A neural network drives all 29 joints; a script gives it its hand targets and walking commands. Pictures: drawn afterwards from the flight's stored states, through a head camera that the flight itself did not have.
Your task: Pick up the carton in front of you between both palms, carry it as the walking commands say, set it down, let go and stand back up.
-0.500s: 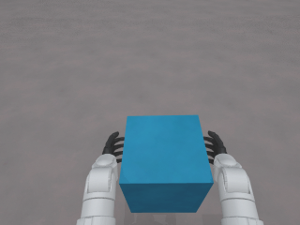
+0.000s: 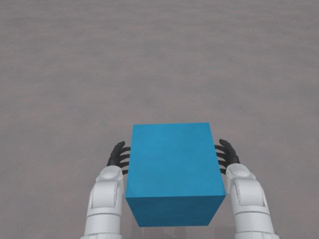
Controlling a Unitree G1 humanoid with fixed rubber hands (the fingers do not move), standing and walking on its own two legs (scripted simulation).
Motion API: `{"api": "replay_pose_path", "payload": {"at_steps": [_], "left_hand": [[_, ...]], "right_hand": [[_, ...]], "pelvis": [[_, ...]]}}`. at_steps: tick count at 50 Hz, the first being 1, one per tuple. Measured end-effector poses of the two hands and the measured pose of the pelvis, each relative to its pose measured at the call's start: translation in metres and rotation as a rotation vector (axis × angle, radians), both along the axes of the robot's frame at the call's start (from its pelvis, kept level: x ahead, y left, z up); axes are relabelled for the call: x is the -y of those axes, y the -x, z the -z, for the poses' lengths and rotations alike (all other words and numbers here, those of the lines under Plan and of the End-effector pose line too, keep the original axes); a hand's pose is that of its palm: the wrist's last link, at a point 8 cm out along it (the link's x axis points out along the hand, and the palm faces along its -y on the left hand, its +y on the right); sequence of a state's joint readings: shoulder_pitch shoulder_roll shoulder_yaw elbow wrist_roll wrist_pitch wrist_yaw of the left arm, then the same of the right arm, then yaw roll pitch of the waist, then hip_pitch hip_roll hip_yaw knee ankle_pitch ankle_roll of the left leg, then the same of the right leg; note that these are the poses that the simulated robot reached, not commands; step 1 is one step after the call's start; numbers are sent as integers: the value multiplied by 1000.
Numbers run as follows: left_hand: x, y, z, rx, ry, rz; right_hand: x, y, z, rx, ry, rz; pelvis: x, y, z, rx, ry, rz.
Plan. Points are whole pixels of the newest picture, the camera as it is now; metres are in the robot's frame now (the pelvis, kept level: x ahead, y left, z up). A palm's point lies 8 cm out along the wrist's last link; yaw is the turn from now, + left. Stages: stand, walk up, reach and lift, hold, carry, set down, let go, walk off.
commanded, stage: hold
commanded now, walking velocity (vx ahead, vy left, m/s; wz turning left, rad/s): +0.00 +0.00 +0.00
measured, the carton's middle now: (172, 177) +0.30 +0.00 -0.05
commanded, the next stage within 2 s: set down in 0.46 s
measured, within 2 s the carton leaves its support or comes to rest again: neither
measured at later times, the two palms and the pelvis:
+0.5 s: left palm (114, 182) +0.24 +0.14 +0.05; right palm (242, 185) +0.23 -0.16 +0.05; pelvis -0.05 +0.00 -0.01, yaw -2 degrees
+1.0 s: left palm (122, 180) +0.30 +0.15 -0.07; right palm (221, 179) +0.30 -0.15 -0.06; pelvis -0.06 +0.01 -0.04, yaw -4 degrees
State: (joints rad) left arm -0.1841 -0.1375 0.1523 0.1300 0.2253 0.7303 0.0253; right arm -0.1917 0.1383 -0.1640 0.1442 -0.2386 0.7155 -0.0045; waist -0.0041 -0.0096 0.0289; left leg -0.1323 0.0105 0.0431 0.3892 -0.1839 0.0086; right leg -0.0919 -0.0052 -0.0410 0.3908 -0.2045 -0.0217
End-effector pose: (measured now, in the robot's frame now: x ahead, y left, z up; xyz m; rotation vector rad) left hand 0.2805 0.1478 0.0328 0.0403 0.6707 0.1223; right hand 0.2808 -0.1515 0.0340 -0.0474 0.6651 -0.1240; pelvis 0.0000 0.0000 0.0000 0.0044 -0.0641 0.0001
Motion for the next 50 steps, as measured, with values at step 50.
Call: {"api": "replay_pose_path", "payload": {"at_steps": [50], "left_hand": [[-2, -24, 104, -30, 36, 11]], "right_hand": [[-2, -18, 98, -35, 8, 31]], "pelvis": [[-7, 62, 44, -189, -8, 70]]}}
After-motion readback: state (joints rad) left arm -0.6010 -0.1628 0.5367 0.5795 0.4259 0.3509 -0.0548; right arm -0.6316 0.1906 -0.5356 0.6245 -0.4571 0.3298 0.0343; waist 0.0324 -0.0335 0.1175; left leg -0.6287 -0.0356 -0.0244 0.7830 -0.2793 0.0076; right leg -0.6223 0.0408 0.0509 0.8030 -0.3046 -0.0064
